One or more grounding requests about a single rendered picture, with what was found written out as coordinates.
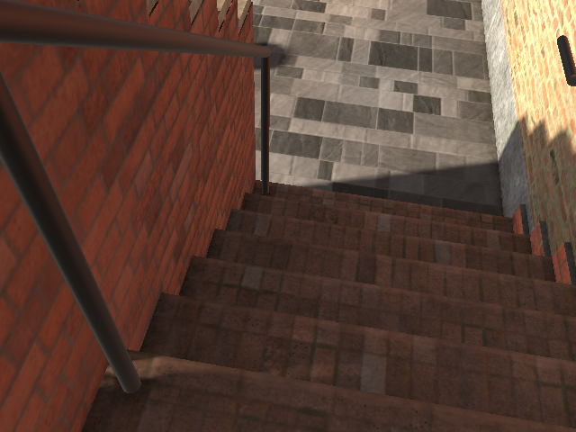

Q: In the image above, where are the stairs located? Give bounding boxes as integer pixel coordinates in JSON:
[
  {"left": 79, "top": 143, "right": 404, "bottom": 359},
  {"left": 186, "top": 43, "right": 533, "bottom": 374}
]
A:
[{"left": 140, "top": 180, "right": 576, "bottom": 428}]

